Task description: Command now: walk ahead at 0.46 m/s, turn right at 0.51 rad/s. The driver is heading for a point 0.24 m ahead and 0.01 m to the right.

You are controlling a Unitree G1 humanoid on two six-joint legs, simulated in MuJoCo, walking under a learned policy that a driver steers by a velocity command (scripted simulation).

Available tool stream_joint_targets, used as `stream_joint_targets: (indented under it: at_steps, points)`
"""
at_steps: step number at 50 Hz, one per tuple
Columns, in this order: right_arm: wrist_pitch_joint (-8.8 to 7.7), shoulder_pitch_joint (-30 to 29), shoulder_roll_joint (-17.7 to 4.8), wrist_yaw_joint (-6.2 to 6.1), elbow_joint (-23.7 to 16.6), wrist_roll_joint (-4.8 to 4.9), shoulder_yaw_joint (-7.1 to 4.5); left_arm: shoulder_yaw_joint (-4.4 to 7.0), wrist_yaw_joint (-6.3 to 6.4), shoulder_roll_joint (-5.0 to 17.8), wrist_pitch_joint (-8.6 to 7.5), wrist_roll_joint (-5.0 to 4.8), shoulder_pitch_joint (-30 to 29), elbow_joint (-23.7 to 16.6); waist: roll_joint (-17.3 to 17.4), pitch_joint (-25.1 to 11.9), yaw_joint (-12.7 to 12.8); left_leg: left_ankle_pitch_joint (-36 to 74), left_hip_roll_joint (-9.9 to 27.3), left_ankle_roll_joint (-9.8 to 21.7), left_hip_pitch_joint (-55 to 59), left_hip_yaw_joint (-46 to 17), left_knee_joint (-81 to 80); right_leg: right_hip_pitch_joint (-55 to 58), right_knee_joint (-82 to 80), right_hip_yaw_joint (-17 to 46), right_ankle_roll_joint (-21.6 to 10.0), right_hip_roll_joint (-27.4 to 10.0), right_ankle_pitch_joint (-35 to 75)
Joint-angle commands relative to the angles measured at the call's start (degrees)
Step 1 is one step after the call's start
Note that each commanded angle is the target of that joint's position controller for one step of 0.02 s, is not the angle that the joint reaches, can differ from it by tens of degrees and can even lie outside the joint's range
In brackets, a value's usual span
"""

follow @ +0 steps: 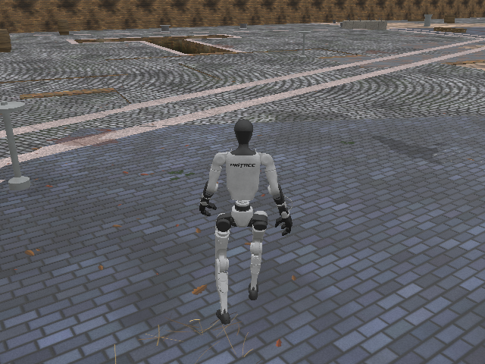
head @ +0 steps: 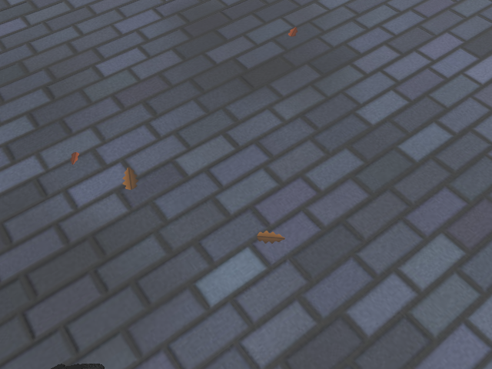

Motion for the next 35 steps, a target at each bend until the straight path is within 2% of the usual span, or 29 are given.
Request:
stream_joint_targets:
  at_steps: [1, 2, 3, 4, 5, 6, 8, 11, 14, 17, 19, 20, 21, 22, 23, 24, 25, 26, 28, 29, 30, 32, 35]
  points:
    - [-4.91, -3.1, -6.4, 1.15, -8.5, 0.99, -0.02, 4.14, 0.81, 14.5, -0.65, 0.6, 17.7, -1.0, -7.4, -23.0, 8.4, -6.8, -6.4, 1.2, -42.2, -18.0, 40.7, 51.0, -20.7, 49.4, -18.2, -20.7, -5.0]
    - [-5.69, -6.0, -7.4, 1.54, -9.1, 2.61, -0.23, 3.1, 0.83, 11.0, -1.33, 1.27, 15.4, -0.8, -4.9, -16.0, 7.7, -3.0, -3.7, 2.4, -43.6, -17.4, 38.9, 44.9, -19.2, 38.6, -15.7, -19.4, 6.4]
    - [-5.73, -5.7, -6.8, 1.13, -8.2, 1.68, -0.16, 2.42, 0.73, 8.9, -1.77, 1.11, 11.7, -1.1, 0.4, -10.6, 4.7, 0.9, -0.8, 2.5, -40.9, -16.7, 33.6, 35.5, -17.6, 29.4, -13.1, -16.7, 19.1]
    - [-4.92, -7.0, -7.1, 0.44, -7.1, -0.32, -0.61, 1.47, 0.89, 5.6, -1.77, 0.97, 7.9, -1.4, 2.6, -7.8, 3.2, 3.2, 1.3, 2.9, -37.1, -15.7, 28.6, 29.2, -18.1, 22.1, -9.4, -13.1, 25.6]
    - [-3.94, -4.4, -7.3, 0.47, -7.2, -0.31, -0.83, 1.46, 1.26, 6.4, -1.82, 1.92, 6.8, -2.2, -1.8, -8.1, 1.1, 3.9, 1.6, 2.2, -32.7, -16.2, 28.6, 23.9, -18.5, 20.7, -11.1, -14.1, 33.2]
    - [-2.95, -2.9, -7.3, 0.34, -6.7, -0.47, -0.91, 1.55, 1.36, 6.8, -1.95, 1.89, 6.0, -2.1, -1.3, -7.8, 0.3, 4.0, 1.8, 1.2, -30.1, -16.1, 26.6, 20.5, -19.3, 19.0, -11.4, -13.6, 37.6]
    - [-1.83, -2.3, -5.6, 0.13, -6.3, -0.56, -0.61, 1.76, 1.91, 8.0, -2.19, 1.97, 6.1, -1.4, -0.7, -7.7, -0.6, 7.5, 0.9, 0.1, -28.8, -14.8, 21.1, 17.7, -20.3, 14.3, -10.4, -11.4, 40.4]
    - [-1.36, -6.0, -3.5, 0.14, -7.2, -1.07, 0.3, 1.55, 2.88, 8.0, -1.57, 1.42, 6.7, -0.3, -2.0, -8.4, 0.5, 17.2, -0.2, -0.6, -29.0, -13.8, 8.9, 18.8, -19.9, 9.6, -7.9, -8.8, 41.5]
    - [-1.65, -10.0, -3.4, 0.88, -7.7, -0.57, 0.66, 1.22, 3.47, 7.8, -0.68, 1.47, 7.7, 0.9, -3.5, -9.3, 2.9, 26.9, -1.7, -0.4, -25.9, -13.4, -1.6, 20.9, -19.5, 8.2, -5.9, -8.0, 36.8]
    - [-1.87, -12.2, -4.2, 1.5, -8.0, -0.63, 0.5, 0.68, 3.42, 7.1, -0.15, 1.78, 8.4, 2.6, -4.2, -8.0, 3.9, 26.5, -2.5, 0.5, -25.1, -14.1, -7.0, 23.5, -17.6, 10.6, -5.7, -9.7, 32.3]
    - [-2.18, -12.3, -5.1, 1.84, -8.1, -1.07, 0.21, 0.42, 3.36, 6.8, 0.06, 1.65, 7.9, 3.5, -4.5, -7.1, 3.3, 23.2, -3.1, 2.0, -24.2, -14.0, -10.2, 24.7, -14.3, 12.6, -5.2, -10.7, 31.2]
    - [-2.43, -10.5, -5.2, 1.95, -7.4, -1.39, 0.05, 0.18, 3.43, 6.4, 0.18, 1.34, 7.2, 3.7, -4.2, -7.2, 1.8, 25.2, -3.6, 3.1, -21.3, -13.6, -14.2, 24.6, -11.8, 13.0, -4.1, -10.1, 29.4]
    - [-2.74, -8.4, -5.9, 1.92, -6.6, -1.93, -0.14, -0.05, 3.45, 5.9, 0.13, 1.27, 7.8, 4.2, -2.8, -7.8, 0.6, 36.0, -3.0, 4.5, -15.7, -14.2, -19.1, 23.6, -9.0, 12.6, -2.0, -8.0, 26.4]
    - [-2.97, -7.7, -9.1, 1.51, -6.7, -2.63, -0.66, -0.27, 3.42, 5.1, -0.38, 2.43, 10.6, 4.0, 1.3, -10.6, 2.6, 57.5, 2.0, 6.8, -7.5, -19.0, -16.5, 20.2, -4.9, 11.3, 0.6, -4.0, 18.7]
    - [-2.5, -7.8, -8.9, 1.18, -6.5, -2.91, -0.38, -0.73, 3.44, 3.3, -0.72, 2.79, 17.4, 5.4, 7.7, -15.6, 5.4, 67.6, 8.6, 13.7, 2.8, -24.7, -12.6, 13.4, -0.9, 10.2, 3.9, -1.0, 3.3]
    - [-1.48, -7.1, -3.6, 0.97, -6.0, -2.09, 0.7, -0.92, 3.64, 3.6, -0.28, 2.51, 15.5, 6.2, 10.2, -18.0, 2.8, 63.4, 11.3, 17.6, 3.5, -28.3, -13.6, 12.2, 2.0, 9.0, 6.0, -0.2, -9.2]
    - [-0.82, -7.7, -1.8, 1.18, -5.6, -1.55, 1.64, -0.68, 3.63, 4.4, 0.51, 1.88, 13.7, 5.7, 10.5, -16.5, 2.7, 56.0, 12.0, 18.2, 0.7, -30.1, -15.8, 11.6, 2.5, 8.8, 6.6, -0.6, -17.2]
    - [-0.26, -9.3, -1.9, 1.38, -5.4, -1.49, 1.86, -0.69, 3.81, 3.9, 1.66, 1.51, 12.4, 5.8, 10.1, -14.5, 3.3, 48.2, 11.4, 17.1, -2.2, -30.9, -17.2, 11.9, 1.3, 8.5, 6.8, -1.0, -20.0]
    - [0.31, -14.6, -4.3, 1.82, -6.1, -1.08, 1.3, -0.6, 3.96, 4.1, 3.8, 1.94, 12.9, 7.1, 8.4, -10.2, 5.5, 34.7, 7.1, 11.9, -11.2, -26.4, -18.2, 18.2, -9.9, 8.2, 5.8, -2.1, -10.9]
    - [0.42, -14.6, -5.0, 2.07, -6.1, -0.85, 1.01, -0.43, 3.99, 5.4, 4.42, 2.28, 12.0, 7.3, 6.3, -8.0, 4.4, 26.9, 3.8, 9.1, -14.2, -22.9, -17.8, 19.0, -12.3, 8.7, 4.8, -2.4, -7.4]
    - [0.22, -14.1, -5.1, 2.31, -6.2, -0.8, 0.87, -0.04, 3.99, 7.0, 4.54, 1.92, 11.7, 8.0, 2.6, -6.8, 2.7, 24.7, 1.0, 7.6, -13.2, -19.5, -16.9, 16.7, -11.7, 9.3, 3.2, -2.7, -7.4]
    - [-0.18, -14.1, -4.6, 2.11, -5.1, -0.93, 0.83, -0.42, 3.88, 5.2, 3.87, 1.92, 11.1, 8.7, 1.7, -7.2, 2.5, 28.2, -0.6, 6.7, -9.4, -17.3, -14.8, 14.8, -12.8, 9.9, 2.2, -3.3, -6.4]
    - [-0.05, -13.7, -3.4, 1.27, -3.5, -0.77, 0.92, -0.49, 4.01, 4.8, 2.52, 2.0, 10.6, 9.9, 0.9, -8.5, 2.1, 36.4, -0.7, 7.8, -6.2, -16.9, -13.0, 16.0, -12.2, 9.2, 3.5, -3.2, 1.6]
